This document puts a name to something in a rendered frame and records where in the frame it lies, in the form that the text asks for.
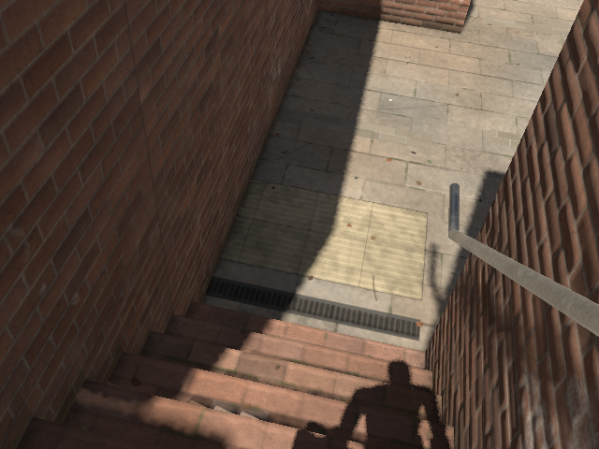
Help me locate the stairs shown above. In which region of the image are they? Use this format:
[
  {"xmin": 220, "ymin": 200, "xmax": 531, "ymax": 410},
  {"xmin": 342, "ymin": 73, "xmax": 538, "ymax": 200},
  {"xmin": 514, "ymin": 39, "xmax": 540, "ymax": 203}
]
[{"xmin": 16, "ymin": 301, "xmax": 454, "ymax": 449}]

